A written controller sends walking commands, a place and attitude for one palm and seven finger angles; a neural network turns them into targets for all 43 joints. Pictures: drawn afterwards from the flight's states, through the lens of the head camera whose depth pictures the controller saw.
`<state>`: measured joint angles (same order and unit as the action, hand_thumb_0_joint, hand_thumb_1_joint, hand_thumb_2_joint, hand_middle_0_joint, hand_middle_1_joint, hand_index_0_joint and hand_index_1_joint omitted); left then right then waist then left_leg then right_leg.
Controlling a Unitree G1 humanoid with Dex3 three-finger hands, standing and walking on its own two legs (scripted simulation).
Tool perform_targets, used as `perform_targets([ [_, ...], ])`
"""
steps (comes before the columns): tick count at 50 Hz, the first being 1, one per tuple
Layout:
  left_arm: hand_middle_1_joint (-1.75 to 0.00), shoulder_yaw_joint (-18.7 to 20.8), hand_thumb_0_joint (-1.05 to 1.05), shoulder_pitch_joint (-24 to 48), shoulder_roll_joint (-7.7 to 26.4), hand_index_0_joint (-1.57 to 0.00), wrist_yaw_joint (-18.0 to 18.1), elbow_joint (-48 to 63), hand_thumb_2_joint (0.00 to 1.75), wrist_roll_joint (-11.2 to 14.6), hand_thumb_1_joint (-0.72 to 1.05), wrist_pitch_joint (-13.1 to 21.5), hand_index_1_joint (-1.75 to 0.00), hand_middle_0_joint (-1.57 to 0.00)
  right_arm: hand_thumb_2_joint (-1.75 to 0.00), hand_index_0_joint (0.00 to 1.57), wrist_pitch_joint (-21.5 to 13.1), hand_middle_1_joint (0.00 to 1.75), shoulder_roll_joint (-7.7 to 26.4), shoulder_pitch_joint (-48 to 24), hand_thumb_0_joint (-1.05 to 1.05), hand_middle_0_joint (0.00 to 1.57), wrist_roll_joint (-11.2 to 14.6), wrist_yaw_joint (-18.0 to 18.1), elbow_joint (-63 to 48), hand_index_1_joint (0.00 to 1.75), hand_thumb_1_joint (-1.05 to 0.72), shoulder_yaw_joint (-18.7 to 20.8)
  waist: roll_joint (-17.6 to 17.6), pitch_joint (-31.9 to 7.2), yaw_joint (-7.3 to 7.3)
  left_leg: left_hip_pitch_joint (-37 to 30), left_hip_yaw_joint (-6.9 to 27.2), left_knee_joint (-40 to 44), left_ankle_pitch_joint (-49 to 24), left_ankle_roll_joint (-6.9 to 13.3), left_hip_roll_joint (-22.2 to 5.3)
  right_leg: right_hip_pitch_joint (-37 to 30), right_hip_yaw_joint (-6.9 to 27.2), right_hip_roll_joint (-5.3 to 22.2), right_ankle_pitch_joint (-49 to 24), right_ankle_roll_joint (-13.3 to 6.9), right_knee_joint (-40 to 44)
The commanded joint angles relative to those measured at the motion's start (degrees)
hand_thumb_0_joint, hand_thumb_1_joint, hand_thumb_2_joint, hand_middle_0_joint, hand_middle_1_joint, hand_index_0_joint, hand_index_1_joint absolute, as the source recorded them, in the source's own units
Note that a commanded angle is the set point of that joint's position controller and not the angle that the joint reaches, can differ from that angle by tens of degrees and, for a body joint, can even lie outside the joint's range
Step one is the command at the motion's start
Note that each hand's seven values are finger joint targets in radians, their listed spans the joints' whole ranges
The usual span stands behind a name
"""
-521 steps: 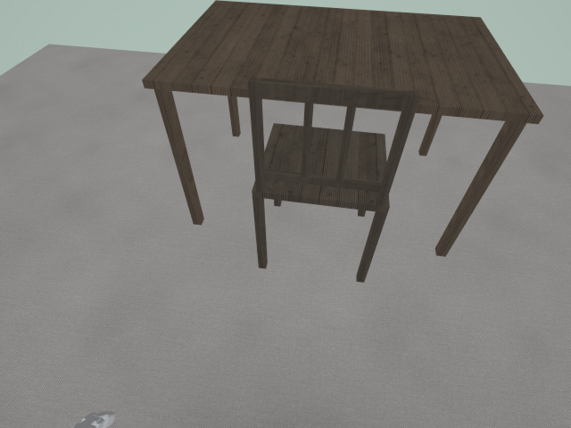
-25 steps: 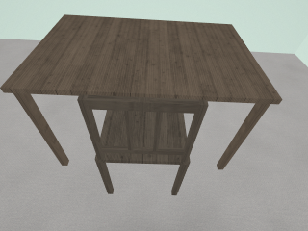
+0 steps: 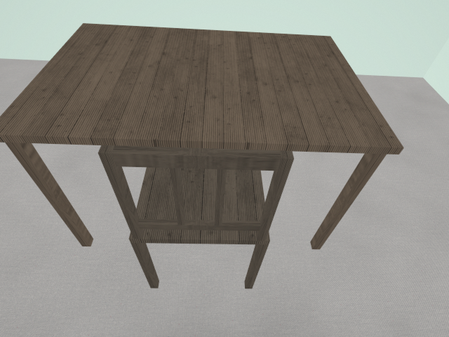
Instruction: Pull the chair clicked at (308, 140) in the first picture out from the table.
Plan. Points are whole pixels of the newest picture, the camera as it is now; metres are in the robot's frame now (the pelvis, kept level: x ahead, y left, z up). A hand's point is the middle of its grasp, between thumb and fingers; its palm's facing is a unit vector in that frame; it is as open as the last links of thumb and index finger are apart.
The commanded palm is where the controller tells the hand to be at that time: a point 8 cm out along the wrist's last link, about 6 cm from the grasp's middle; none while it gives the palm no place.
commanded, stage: look again from close up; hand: left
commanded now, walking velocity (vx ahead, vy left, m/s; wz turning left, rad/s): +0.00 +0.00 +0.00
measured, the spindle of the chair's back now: (178, 197) +0.46 +0.15 -0.11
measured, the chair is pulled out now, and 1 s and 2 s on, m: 0.00 0.00 0.00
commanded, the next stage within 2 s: raise the hand toward the chair's back in 0.36 s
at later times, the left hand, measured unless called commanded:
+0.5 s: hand out of the picture +0.00 +0.15 -0.17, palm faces +0.09 -0.98 -0.18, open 7.4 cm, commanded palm +0.10 +0.20 -0.07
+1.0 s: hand out of the picture +0.14 +0.14 -0.07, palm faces +0.17 -0.98 -0.06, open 10.3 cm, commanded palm +0.14 +0.20 -0.06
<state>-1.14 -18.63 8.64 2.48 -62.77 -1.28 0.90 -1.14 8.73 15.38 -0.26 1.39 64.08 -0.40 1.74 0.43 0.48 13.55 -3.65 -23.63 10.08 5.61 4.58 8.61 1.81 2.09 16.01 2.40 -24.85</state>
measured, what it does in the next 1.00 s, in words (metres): lowers itself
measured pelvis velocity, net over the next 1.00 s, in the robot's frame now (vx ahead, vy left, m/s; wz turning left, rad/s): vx -0.04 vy -0.07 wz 0.05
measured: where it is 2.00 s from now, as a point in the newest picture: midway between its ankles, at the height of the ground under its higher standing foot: outside the picture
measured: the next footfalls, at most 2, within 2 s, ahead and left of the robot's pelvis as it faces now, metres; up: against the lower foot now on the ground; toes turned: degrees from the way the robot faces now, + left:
none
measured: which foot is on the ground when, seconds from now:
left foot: down 0.00-1.00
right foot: down 0.00-1.00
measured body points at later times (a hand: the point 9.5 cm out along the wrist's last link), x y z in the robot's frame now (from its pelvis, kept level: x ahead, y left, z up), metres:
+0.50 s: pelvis +0.01 -0.01 +0.00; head +0.02 -0.01 +0.45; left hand +0.00 +0.20 -0.16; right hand +0.02 -0.24 -0.15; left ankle +0.03 +0.05 -0.74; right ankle -0.03 -0.15 -0.74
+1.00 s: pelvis -0.04 -0.07 -0.11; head +0.01 -0.06 +0.34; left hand +0.12 +0.19 -0.06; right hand +0.22 -0.28 -0.14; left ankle +0.03 +0.05 -0.74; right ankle -0.03 -0.15 -0.74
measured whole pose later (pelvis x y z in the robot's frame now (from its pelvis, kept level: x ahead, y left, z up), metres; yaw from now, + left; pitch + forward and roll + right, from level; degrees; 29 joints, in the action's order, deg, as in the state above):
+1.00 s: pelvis -0.04 -0.07 -0.11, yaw +3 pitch +14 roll -2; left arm 9.3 -27.6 12.4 -12.1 -0.1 13.7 24.4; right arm -13.5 13.9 7.2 0.3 3.0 27.5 0.7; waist -0.1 -9.5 3.1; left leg 57.6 3.4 -71.0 27.1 -0.5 -0.6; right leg 49.5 -7.7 -2.4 34.9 -4.7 -70.3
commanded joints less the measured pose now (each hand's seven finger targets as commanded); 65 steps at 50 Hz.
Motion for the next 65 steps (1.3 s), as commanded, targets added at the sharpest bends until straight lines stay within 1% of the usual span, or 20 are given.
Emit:
perform_targets([
  [1,-0.30,1.1,0.00,-5.3,4.9,-0.20,0.3,0.6,0.90,0.3,0.90,0.2,-0.30,-0.20,-0.90,0.20,-1.1,0.30,6.1,2.8,0.00,0.20,0.2,0.2,-1.9,0.30,-0.90,1.2,-1.5,2.6,0.08,-3.4,10.4,6.4,-1.5,-2.2,-10.1,5.0,1.8,3.2,-4.7,-3.4,3.2],
  [22,-0.30,1.1,0.00,-5.5,4.4,-0.20,0.1,0.2,0.90,0.4,0.90,0.2,-0.30,-0.20,-0.90,0.20,-0.9,0.30,5.7,3.7,0.00,0.20,0.3,0.4,-1.2,0.30,-0.90,1.0,-1.6,3.1,-0.08,-5.6,9.4,5.9,-2.9,-2.4,-9.9,5.0,1.8,3.2,-5.1,-3.6,4.6],
  [23,-0.30,0.8,0.00,-5.6,5.8,-0.20,2.0,-0.5,0.90,-0.8,0.90,1.6,-0.30,-0.20,-0.90,0.20,-1.1,0.30,8.0,0.3,0.00,0.20,0.1,-0.1,-5.4,0.30,-0.90,0.7,-0.4,5.5,0.00,-0.6,8.9,-4.3,-15.0,-3.9,-10.8,5.5,2.3,3.8,-11.3,-3.2,4.7],
  [24,-0.30,17.3,0.00,34.5,28.4,-0.20,4.1,88.7,0.89,9.9,0.88,10.8,-0.30,-0.20,-0.90,0.20,-7.5,0.30,18.4,-1.5,0.00,0.20,0.6,4.2,-22.2,0.30,-0.90,5.0,-14.8,-15.8,-7.99,-17.1,6.6,-3.4,-17.3,-7.4,-5.0,7.2,-3.9,-0.9,-19.4,-3.6,2.4],
  [25,-0.29,4.6,0.00,13.2,14.2,-0.20,4.6,76.7,0.88,4.6,0.85,7.4,-0.29,-0.20,-0.90,0.20,-14.3,0.30,13.1,-2.1,0.00,0.20,0.9,3.9,-20.6,0.30,-0.90,0.9,-17.9,-17.7,-1.47,-22.6,9.0,0.5,-28.0,-9.6,-10.1,9.1,-4.5,-0.7,-6.7,-5.2,-5.8],
  [26,-0.29,-0.4,0.00,-5.1,1.9,-0.19,4.9,60.6,0.87,7.0,0.83,1.2,-0.29,-0.19,-0.90,0.20,-17.1,0.30,10.3,0.2,0.00,0.20,1.5,1.9,-19.5,0.30,-0.90,0.5,-10.1,-12.6,-2.34,-17.1,9.1,1.9,-27.3,-8.9,-9.3,14.1,-6.2,-1.6,0.9,-4.3,-11.3],
  [27,-0.29,-4.0,0.00,-1.7,-1.0,-0.19,3.9,68.1,0.86,9.5,0.81,1.6,-0.29,-0.19,-0.90,0.20,-17.6,0.30,11.9,-0.1,0.00,0.20,2.1,1.3,-21.5,0.30,-0.90,1.0,-6.2,-9.5,-1.80,-11.3,9.1,0.5,-17.8,-7.8,-8.4,14.7,-6.2,-1.4,3.4,-3.5,-10.1],
  [28,-0.28,-1.6,0.00,1.4,1.9,-0.19,3.0,69.9,0.85,9.5,0.78,3.6,-0.28,-0.19,-0.90,0.20,-18.5,0.30,13.2,-1.8,0.00,0.20,2.1,1.5,-24.1,0.30,-0.90,1.7,-3.8,-7.1,-2.13,-5.5,8.9,-1.8,-4.7,-6.9,-7.3,15.0,-6.3,-1.5,3.0,-3.7,-7.6],
  [30,-0.27,1.9,0.00,-0.3,2.1,-0.18,0.2,59.1,0.83,9.7,0.74,8.0,-0.27,-0.18,-0.90,0.20,-18.7,0.30,14.6,-2.9,0.00,0.20,0.6,0.8,-26.9,0.30,-0.90,2.0,8.4,0.7,-4.40,8.1,10.2,-8.1,9.3,-4.9,-5.0,22.6,-7.6,-1.9,4.3,-3.6,-5.8],
  [32,-0.27,4.6,0.00,-6.6,0.5,-0.18,-4.9,52.5,0.81,11.2,0.69,17.3,-0.27,-0.18,-0.90,0.20,-18.8,0.30,14.5,-5.3,0.00,0.20,-0.5,-0.3,-29.8,0.30,-0.90,3.7,14.2,-3.3,-1.83,16.3,10.2,-15.5,12.7,-5.5,-5.0,31.1,-8.4,-3.0,10.3,-3.8,-13.6],
  [33,-0.26,5.5,0.00,-12.0,-0.7,-0.18,-8.4,50.7,0.80,12.8,0.67,21.9,-0.26,-0.18,-0.90,0.20,-19.0,0.30,14.0,-7.2,0.00,0.20,-0.6,-1.0,-31.6,0.30,-0.90,4.0,13.3,-5.2,0.42,19.8,9.1,-18.9,12.6,-5.8,-4.9,33.8,-8.3,-3.0,12.1,-4.2,-17.5],
  [35,-0.26,8.7,0.00,-16.5,1.6,-0.17,-15.9,52.7,0.78,15.4,0.62,30.5,-0.26,-0.17,-0.90,0.20,-19.1,0.30,13.5,-9.1,0.00,0.20,-0.2,-3.0,-34.8,0.30,-0.90,4.5,-1.2,-11.1,3.87,22.3,6.2,-25.3,8.1,-6.7,-3.8,35.4,-6.6,-2.4,9.0,-5.7,-24.5],
  [37,-0.25,14.0,0.00,-14.9,7.1,-0.17,-19.9,54.0,0.76,15.9,0.57,35.0,-0.25,-0.17,-0.90,0.20,-18.5,0.30,13.7,-10.8,0.00,0.20,-0.1,-3.6,-38.6,0.30,-0.90,5.4,-1.7,-14.7,4.43,27.3,5.3,-30.6,9.1,-6.1,-4.0,38.9,-5.3,-2.4,9.3,-5.8,-30.0],
  [39,-0.24,17.8,0.00,-13.6,10.7,-0.16,-19.9,56.3,0.74,16.2,0.53,31.2,-0.24,-0.16,-0.90,0.20,-16.3,0.30,13.7,-12.6,0.00,0.20,0.8,-3.1,-42.1,0.30,-0.90,5.5,-1.8,-15.2,5.13,32.0,4.8,-31.4,14.3,-5.4,-3.4,39.4,-3.8,-2.7,12.8,-5.4,-30.5],
  [42,-0.23,16.3,0.00,-4.6,10.8,-0.16,-17.0,71.0,0.71,17.9,0.46,26.9,-0.23,-0.16,-0.90,0.20,-14.8,0.30,12.6,-12.8,0.00,0.20,1.6,-1.0,-46.7,0.30,-0.90,4.7,-4.1,-18.1,2.88,33.4,4.2,-34.4,17.2,-4.1,-3.1,39.0,0.7,-2.4,18.4,-4.7,-27.5],
  [45,-0.22,16.1,0.00,2.3,13.0,-0.15,-13.5,83.8,0.68,16.6,0.39,28.3,-0.22,-0.15,-0.90,0.20,-14.2,0.30,11.2,-8.4,0.00,0.20,1.2,1.1,-45.8,0.30,-0.90,4.4,-6.4,-21.2,0.02,31.6,4.9,-38.2,12.7,-3.3,-4.3,38.3,3.7,-2.5,15.2,-4.3,-26.6],
  [49,-0.20,12.2,0.00,6.2,11.7,-0.14,-16.1,81.3,0.64,15.9,0.29,30.3,-0.20,-0.14,-0.90,0.20,-15.3,0.30,11.0,-6.4,0.00,0.20,0.8,3.0,-41.3,0.30,-0.90,2.9,-5.6,-18.9,-3.99,32.2,6.0,-41.5,9.1,-2.7,-5.4,40.4,2.7,-2.8,8.5,-3.3,-27.7],
  [55,-0.18,14.4,0.00,-0.2,11.3,-0.13,-22.3,68.8,0.58,19.1,0.15,23.2,-0.18,-0.13,-0.90,0.20,-16.7,0.30,11.0,-7.9,0.00,0.20,2.1,4.0,-38.4,0.30,-0.90,2.4,-1.5,-20.0,-1.94,35.0,6.6,-40.3,8.7,-2.9,-5.0,34.8,3.8,-1.3,7.3,-1.5,-25.0],
  [59,-0.17,21.1,0.00,-4.6,14.4,-0.12,-19.6,69.8,0.54,19.6,0.06,21.0,-0.17,-0.12,-0.90,0.20,-16.0,0.30,9.9,-9.3,0.00,0.20,1.9,3.7,-38.2,0.30,-0.90,3.1,0.0,-24.6,1.17,33.5,6.8,-38.2,4.1,-3.3,-5.0,28.1,3.6,-0.4,-1.9,-0.7,-26.0],
  [65,-0.15,17.3,0.00,-2.6,11.3,-0.10,-15.9,70.4,0.48,17.9,-0.08,25.8,-0.15,-0.10,-0.90,0.20,-16.2,0.30,10.1,-8.0,0.00,0.20,1.6,3.1,-37.4,0.30,-0.90,3.5,-0.2,-20.1,-0.36,32.4,6.1,-36.1,4.9,-3.3,-5.1,32.1,1.3,-1.0,0.7,-1.6,-26.2],
])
